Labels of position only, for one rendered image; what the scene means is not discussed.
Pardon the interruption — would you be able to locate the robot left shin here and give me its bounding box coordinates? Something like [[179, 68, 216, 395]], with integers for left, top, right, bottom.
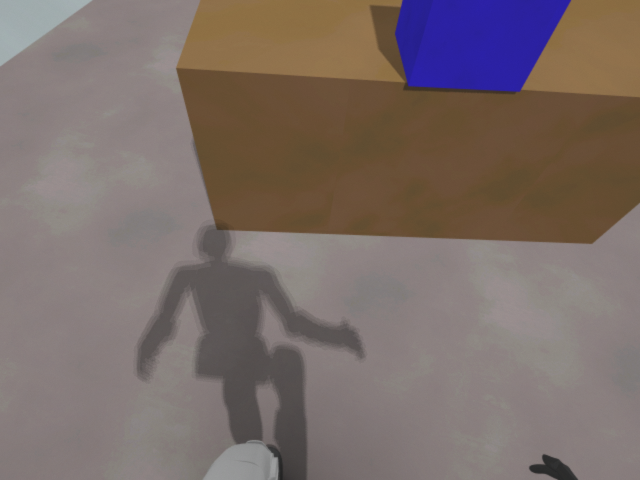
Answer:
[[246, 440, 271, 453]]

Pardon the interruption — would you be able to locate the carton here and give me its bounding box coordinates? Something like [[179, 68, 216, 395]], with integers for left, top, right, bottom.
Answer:
[[395, 0, 571, 92]]

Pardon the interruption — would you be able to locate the robot right hand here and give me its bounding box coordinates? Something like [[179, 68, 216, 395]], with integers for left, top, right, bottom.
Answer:
[[529, 454, 578, 480]]

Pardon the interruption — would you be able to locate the left robot thigh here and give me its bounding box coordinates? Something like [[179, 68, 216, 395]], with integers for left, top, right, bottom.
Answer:
[[203, 443, 278, 480]]

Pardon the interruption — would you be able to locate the pedestal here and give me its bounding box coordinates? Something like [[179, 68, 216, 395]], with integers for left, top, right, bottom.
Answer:
[[176, 0, 640, 244]]

